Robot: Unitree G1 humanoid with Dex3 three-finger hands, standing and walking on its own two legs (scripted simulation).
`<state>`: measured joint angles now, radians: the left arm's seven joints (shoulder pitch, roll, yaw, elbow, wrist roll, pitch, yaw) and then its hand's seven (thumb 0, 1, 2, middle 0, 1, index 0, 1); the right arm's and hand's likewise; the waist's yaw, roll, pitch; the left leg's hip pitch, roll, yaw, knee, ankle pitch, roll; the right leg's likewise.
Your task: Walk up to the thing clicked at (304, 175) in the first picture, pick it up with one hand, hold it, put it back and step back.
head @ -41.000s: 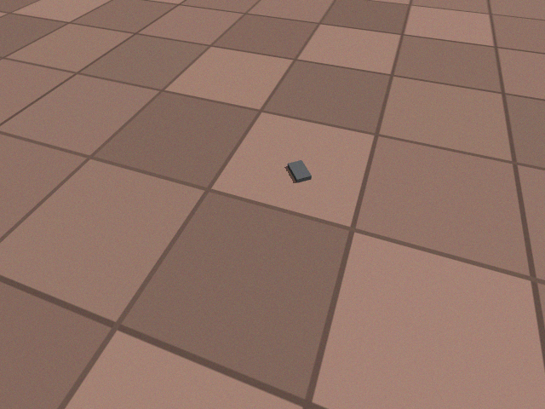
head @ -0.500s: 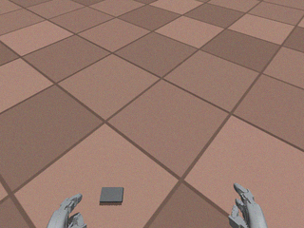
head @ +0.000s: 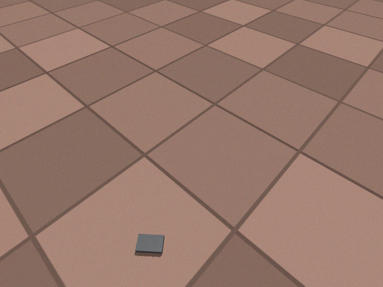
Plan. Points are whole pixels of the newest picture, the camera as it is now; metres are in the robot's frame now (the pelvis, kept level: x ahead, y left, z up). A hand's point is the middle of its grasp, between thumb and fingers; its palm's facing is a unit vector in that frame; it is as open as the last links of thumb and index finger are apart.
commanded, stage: stand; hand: left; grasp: from above
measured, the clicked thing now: (150, 243) +0.46 +0.23 -0.75
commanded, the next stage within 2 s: none
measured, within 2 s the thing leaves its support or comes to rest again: neither
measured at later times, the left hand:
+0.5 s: hand out of the picture +0.04 +0.24 -0.14, palm faces +0.03 -0.94 -0.33, open 7.4 cm
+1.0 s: hand out of the picture +0.05 +0.23 -0.14, palm faces +0.00 -0.94 -0.33, open 7.4 cm
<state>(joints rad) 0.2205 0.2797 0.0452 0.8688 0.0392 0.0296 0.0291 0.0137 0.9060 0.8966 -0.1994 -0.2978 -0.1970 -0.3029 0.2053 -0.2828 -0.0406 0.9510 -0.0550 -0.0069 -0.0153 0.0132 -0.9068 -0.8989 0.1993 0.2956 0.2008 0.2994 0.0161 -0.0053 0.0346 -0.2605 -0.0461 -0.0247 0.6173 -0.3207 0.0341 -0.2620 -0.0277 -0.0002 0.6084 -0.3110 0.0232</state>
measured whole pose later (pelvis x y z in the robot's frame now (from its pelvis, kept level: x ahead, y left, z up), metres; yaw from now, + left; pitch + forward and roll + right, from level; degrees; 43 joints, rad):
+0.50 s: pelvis -0.01 +0.00 +0.02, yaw +0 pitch -5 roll +0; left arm 0.17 0.29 0.03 1.12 0.03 0.00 0.03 0.01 0.91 0.90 -0.20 -0.30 -0.20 -0.30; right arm 0.15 -0.29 -0.03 1.11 -0.03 0.00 -0.01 0.01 -0.91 -0.90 0.20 0.30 0.20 0.30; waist 0.02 0.01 0.06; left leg -0.09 -0.05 -0.03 0.36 -0.18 0.03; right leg -0.10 -0.03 0.00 0.36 -0.18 0.03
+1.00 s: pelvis -0.01 -0.01 +0.02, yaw +0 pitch -4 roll +0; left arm 0.14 0.30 0.02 1.15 0.02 -0.01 0.01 0.01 0.91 0.90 -0.20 -0.30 -0.20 -0.30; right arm 0.15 -0.31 -0.02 1.15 -0.02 0.00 -0.01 0.01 -0.91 -0.90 0.20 0.30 0.20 0.30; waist 0.00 0.01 0.06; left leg -0.10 -0.03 -0.04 0.33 -0.16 0.01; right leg -0.10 -0.02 -0.01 0.34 -0.16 0.01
